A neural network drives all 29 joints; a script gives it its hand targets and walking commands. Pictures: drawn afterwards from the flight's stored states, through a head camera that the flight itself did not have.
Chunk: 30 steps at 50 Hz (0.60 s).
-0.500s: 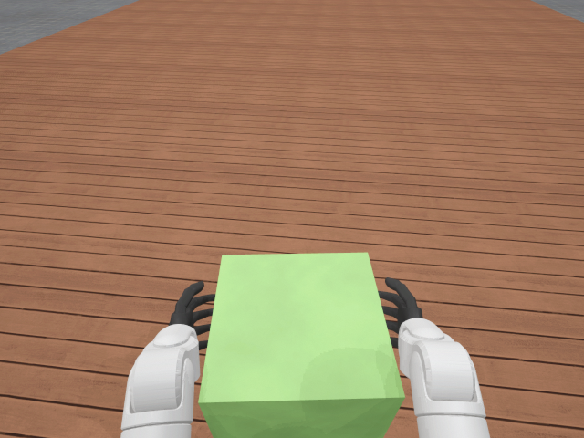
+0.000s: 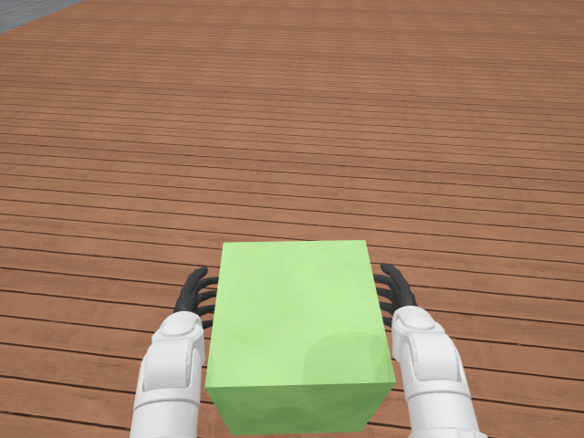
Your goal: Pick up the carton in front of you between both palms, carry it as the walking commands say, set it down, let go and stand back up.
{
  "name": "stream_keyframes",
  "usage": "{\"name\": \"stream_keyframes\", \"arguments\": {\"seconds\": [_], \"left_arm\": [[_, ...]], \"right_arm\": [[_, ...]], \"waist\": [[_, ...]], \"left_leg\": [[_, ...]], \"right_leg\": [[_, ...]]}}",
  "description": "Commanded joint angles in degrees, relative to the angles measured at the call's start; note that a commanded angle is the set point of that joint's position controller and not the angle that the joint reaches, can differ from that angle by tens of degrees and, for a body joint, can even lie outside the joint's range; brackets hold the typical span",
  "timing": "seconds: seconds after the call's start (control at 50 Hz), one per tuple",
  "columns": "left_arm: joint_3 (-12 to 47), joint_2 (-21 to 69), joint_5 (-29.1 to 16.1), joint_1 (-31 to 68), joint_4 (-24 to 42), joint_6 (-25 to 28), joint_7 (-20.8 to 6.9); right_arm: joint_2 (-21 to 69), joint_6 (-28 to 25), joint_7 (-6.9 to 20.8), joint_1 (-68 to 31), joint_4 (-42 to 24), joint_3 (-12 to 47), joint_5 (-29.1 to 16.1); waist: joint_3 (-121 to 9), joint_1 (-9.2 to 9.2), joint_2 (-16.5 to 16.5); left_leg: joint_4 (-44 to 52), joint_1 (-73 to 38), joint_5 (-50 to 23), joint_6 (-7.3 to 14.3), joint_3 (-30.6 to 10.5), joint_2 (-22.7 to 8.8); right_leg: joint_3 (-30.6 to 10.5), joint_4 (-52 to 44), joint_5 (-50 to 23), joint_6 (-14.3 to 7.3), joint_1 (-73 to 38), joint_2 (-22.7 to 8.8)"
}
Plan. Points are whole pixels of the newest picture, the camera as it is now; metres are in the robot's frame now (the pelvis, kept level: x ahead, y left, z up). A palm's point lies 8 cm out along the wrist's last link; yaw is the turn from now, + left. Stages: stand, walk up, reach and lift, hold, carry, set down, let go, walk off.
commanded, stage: carry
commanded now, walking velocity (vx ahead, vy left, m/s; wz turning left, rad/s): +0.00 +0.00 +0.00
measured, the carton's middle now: (295, 341) +0.29 +0.00 -0.03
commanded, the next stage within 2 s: hold in 0.24 s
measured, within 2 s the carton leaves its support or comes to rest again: neither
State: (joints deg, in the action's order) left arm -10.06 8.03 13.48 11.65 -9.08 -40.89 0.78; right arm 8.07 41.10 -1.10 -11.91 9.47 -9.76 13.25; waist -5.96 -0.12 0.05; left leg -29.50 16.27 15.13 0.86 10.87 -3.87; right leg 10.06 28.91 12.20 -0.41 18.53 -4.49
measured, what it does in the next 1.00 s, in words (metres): stands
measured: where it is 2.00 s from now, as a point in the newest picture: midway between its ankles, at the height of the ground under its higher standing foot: outside the picture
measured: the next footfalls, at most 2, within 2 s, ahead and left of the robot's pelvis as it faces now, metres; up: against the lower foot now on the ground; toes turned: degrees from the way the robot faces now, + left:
none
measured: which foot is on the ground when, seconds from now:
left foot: down 0.00-1.00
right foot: down 0.00-1.00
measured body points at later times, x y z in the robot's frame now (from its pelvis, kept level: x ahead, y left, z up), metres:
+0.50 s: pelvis -0.01 +0.00 +0.01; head -0.04 +0.00 +0.46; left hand +0.28 +0.16 +0.04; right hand +0.29 -0.14 +0.04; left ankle +0.00 +0.11 -0.74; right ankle +0.03 -0.12 -0.74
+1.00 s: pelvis -0.05 -0.01 -0.04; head +0.11 +0.00 +0.38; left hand +0.33 +0.17 -0.11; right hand +0.35 -0.14 -0.11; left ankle +0.00 +0.11 -0.74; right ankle +0.03 -0.12 -0.74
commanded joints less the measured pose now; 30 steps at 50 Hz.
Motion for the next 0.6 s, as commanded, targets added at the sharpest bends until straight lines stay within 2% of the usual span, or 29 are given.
{"name": "stream_keyframes", "arguments": {"seconds": [0.0, 0.22, 0.24, 0.26, 0.28, 0.34, 0.36, 0.4, 0.48, 0.56, 0.58], "left_arm": [[31.49, 49.92, -13.34, 23.18, 3.08, 0.49, -12.22], [32.14, 49.95, -13.88, 24.02, 4.12, 0.57, -12.09], [30.46, 51.66, -13.02, 19.03, 3.43, 0.20, -12.65], [30.13, 49.45, -11.86, 19.36, 4.38, 0.95, -12.30], [29.85, 49.91, -11.72, 19.89, 4.51, 1.20, -12.28], [29.95, 48.99, -11.87, 20.53, 4.71, 1.63, -11.98], [29.57, 48.48, -11.12, 20.31, 4.68, 1.62, -11.89], [29.39, 49.41, -11.24, 22.06, 3.33, 1.78, -12.05], [28.58, 50.10, -11.41, 28.39, 0.37, 2.03, -13.26], [22.19, 50.34, -8.32, 38.04, -10.54, 4.23, -15.26], [20.05, 50.52, -7.34, 40.91, -13.94, 5.26, -15.82]], "right_arm": [[50.10, -0.69, 12.29, -23.53, -3.55, 31.44, -13.52], [50.22, -0.83, 12.27, -24.35, -4.39, 32.11, -13.99], [51.87, -0.26, 12.75, -18.40, -5.52, 31.51, -13.65], [49.37, -1.04, 12.45, -19.42, -8.12, 30.53, -13.02], [49.42, -0.95, 12.56, -20.75, -7.60, 30.55, -12.40], [48.74, -1.57, 12.34, -20.25, -6.86, 30.19, -12.57], [48.92, -1.71, 12.63, -21.57, -7.48, 30.08, -12.82], [49.33, -1.78, 12.96, -23.11, -5.85, 30.50, -12.76], [50.03, -2.04, 13.28, -26.98, -1.67, 27.57, -11.27], [51.44, -3.83, 14.30, -36.22, 8.70, 20.21, -7.75], [52.29, -4.61, 14.62, -38.93, 11.94, 18.41, -6.68]], "waist": [[-13.21, -0.03, -0.01], [-13.01, -0.04, 0.06], [-5.88, 1.06, 1.76], [-8.92, 0.15, 1.56], [-7.46, 0.45, 0.43], [-7.25, 0.27, 1.24], [-7.23, 0.45, 1.59], [-5.84, 0.73, 1.18], [-2.59, -0.43, 0.93], [1.17, -1.55, 0.44], [1.61, -1.72, -0.71]], "left_leg": [[4.52, -3.79, -9.53, 0.00, -6.12, -6.13], [4.93, -3.60, -9.25, 0.09, -6.29, -6.08], [8.28, -9.56, -22.99, 1.00, -15.34, 7.68], [8.46, -13.04, -22.16, 1.28, -16.81, 6.43], [8.41, -13.31, -22.74, 1.07, -16.71, 6.93], [8.95, -15.04, -23.33, 0.21, -16.88, 7.36], [9.27, -18.45, -21.78, 0.17, -16.53, 7.76], [9.90, -16.66, -16.77, 0.14, -16.28, 7.75], [10.28, -12.69, -7.81, 0.34, -16.09, 7.38], [8.87, -9.65, 4.95, 1.21, -15.41, 7.36], [7.72, -8.35, 6.42, 1.42, -15.30, 7.44]], "right_leg": [[-5.89, -3.32, -9.67, -0.11, -6.28, -5.59], [-5.89, -3.31, -9.03, 0.11, -6.35, -5.51], [-13.01, -5.86, -18.30, -1.65, -17.70, 9.94], [-14.68, -6.70, -17.24, -1.78, -18.25, 8.66], [-14.83, -6.93, -17.54, -1.53, -17.37, 9.05], [-14.91, -7.09, -18.99, -1.42, -19.49, 9.63], [-14.55, -7.84, -16.52, -0.77, -16.56, 9.74], [-14.26, -8.33, -11.83, -0.71, -16.79, 9.94], [-14.28, -8.56, -4.58, -1.20, -16.02, 9.54], [-14.02, -7.94, 7.70, -1.46, -11.11, 8.70], [-14.05, -7.44, 9.48, -1.39, -10.15, 8.47]]}}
